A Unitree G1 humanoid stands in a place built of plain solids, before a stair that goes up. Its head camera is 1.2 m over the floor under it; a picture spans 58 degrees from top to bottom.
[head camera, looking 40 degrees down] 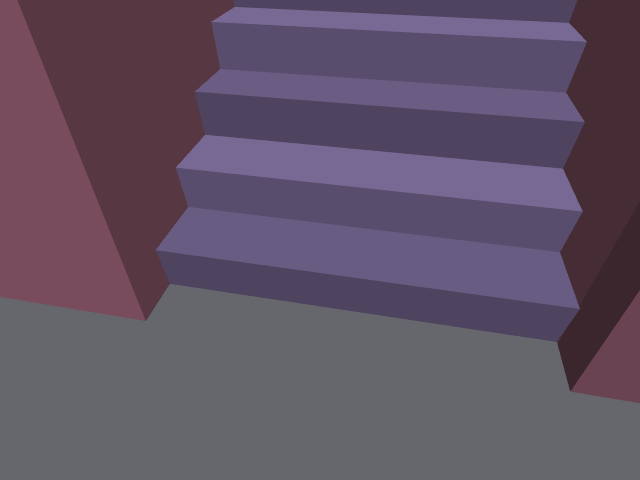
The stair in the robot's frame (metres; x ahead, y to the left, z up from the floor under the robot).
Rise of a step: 0.19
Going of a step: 0.25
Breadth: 1.40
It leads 11 degrees to the right of straight ahead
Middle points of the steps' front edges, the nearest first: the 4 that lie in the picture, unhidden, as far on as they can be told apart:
1.01 -0.11 0.19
1.26 -0.15 0.38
1.51 -0.20 0.57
1.75 -0.25 0.76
